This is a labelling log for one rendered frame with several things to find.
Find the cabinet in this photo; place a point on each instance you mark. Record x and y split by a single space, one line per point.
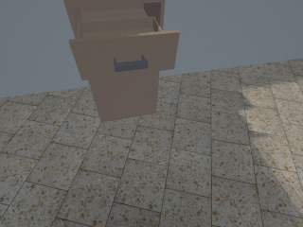
122 96

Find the handle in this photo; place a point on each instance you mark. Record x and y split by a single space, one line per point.
131 65

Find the drawer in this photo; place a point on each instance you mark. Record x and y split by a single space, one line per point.
100 42

